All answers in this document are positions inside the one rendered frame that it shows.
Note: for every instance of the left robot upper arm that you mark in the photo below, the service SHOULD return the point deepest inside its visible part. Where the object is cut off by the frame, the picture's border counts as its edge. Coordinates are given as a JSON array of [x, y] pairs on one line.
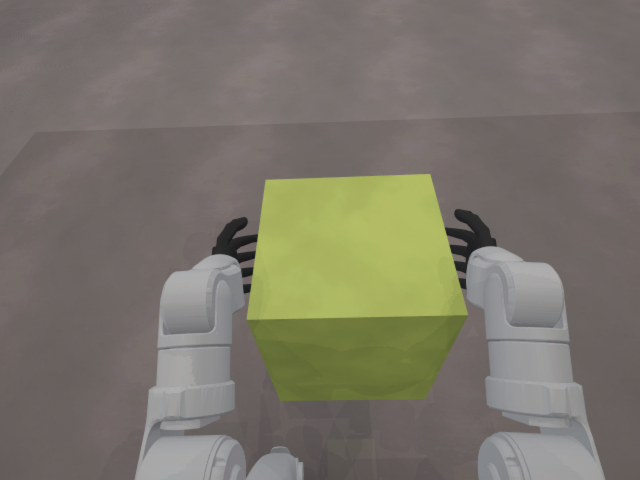
[[201, 457]]

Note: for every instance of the left robot shin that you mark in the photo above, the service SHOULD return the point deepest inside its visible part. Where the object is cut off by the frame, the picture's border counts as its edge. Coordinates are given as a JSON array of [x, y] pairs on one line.
[[280, 450]]

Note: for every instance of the robot right hand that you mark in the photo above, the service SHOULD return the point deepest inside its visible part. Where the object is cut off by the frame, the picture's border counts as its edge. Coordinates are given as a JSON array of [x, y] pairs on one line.
[[480, 238]]

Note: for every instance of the robot left hand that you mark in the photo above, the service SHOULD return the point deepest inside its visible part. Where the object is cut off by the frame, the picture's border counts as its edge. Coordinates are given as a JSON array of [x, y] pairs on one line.
[[228, 246]]

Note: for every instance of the left robot forearm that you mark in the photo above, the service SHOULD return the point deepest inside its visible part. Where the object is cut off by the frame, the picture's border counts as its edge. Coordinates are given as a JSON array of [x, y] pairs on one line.
[[193, 386]]

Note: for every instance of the right robot upper arm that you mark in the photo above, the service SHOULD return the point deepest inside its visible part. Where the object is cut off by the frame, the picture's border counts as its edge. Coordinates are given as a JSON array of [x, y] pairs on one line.
[[535, 456]]

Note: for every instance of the carton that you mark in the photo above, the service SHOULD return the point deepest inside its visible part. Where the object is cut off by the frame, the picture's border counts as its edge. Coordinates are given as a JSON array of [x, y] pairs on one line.
[[354, 293]]

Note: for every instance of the robot left thigh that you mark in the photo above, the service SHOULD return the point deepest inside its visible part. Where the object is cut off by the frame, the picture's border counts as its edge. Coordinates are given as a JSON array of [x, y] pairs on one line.
[[277, 466]]

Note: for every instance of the right robot forearm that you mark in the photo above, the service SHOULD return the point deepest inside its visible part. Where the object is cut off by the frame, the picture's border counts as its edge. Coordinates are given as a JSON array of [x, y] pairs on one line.
[[531, 378]]

